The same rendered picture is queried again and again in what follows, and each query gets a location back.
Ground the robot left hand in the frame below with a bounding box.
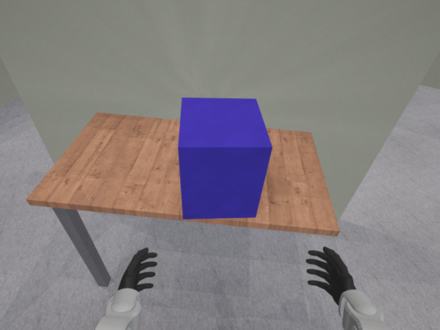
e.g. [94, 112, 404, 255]
[118, 247, 157, 292]

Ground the robot left forearm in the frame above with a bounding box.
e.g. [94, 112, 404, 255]
[92, 288, 141, 330]

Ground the table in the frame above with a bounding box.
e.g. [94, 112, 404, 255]
[26, 113, 340, 287]

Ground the robot right hand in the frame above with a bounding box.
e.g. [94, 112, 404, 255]
[306, 247, 356, 306]

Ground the carton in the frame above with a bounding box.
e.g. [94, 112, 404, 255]
[178, 98, 272, 219]

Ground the robot right forearm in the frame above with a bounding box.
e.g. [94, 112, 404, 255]
[338, 289, 389, 330]

